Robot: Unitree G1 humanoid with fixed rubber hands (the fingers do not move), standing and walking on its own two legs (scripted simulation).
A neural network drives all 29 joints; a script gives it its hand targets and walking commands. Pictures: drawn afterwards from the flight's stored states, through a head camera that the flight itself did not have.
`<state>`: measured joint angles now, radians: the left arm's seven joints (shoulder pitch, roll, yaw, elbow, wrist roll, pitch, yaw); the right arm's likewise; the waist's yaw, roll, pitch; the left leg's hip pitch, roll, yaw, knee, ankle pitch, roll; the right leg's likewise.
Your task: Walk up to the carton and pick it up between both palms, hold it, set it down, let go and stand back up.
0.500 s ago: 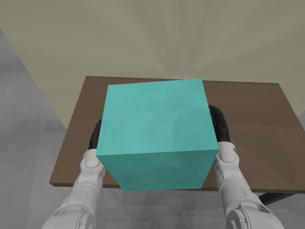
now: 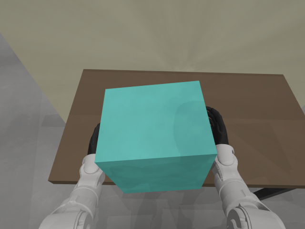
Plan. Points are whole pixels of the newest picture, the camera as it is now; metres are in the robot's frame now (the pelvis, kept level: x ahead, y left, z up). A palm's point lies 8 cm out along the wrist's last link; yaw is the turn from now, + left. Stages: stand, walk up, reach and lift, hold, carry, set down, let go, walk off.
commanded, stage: set down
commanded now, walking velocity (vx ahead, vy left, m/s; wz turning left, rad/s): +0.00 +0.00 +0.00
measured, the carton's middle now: (157, 143) +0.37 +0.00 -0.05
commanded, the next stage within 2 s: none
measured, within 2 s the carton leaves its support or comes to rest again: rests again in 0.88 s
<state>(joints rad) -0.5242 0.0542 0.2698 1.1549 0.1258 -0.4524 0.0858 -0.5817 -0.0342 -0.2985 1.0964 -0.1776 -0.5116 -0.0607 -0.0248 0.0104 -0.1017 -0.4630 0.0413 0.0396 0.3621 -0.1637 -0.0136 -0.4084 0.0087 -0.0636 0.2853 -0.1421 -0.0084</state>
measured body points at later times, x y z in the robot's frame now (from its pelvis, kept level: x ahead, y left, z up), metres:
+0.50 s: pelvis -0.01 +0.00 -0.01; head +0.08 +0.00 +0.43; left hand +0.35 +0.17 -0.05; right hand +0.37 -0.17 -0.01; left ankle -0.01 +0.12 -0.74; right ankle -0.02 -0.11 -0.74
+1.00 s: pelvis -0.01 +0.00 -0.01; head +0.09 +0.00 +0.43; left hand +0.36 +0.16 -0.05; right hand +0.37 -0.19 -0.03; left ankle -0.01 +0.12 -0.74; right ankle -0.02 -0.11 -0.74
